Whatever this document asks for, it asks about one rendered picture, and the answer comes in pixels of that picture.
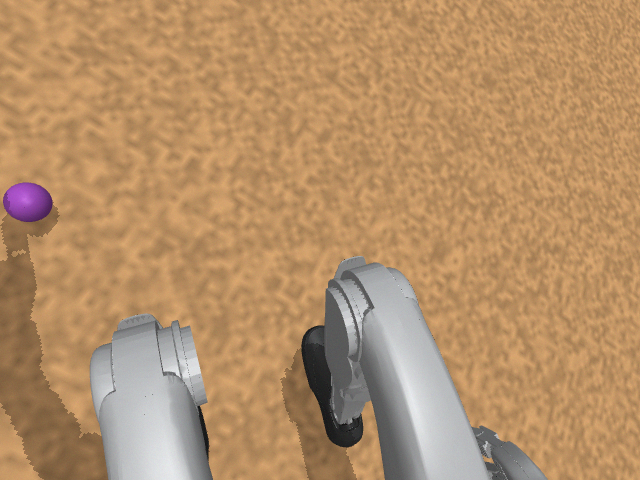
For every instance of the right robot foot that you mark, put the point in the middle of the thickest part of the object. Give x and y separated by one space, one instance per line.
319 379

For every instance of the right robot hand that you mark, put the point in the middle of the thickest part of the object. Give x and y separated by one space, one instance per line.
510 462

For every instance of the ball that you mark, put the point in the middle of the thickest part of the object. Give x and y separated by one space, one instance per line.
27 202

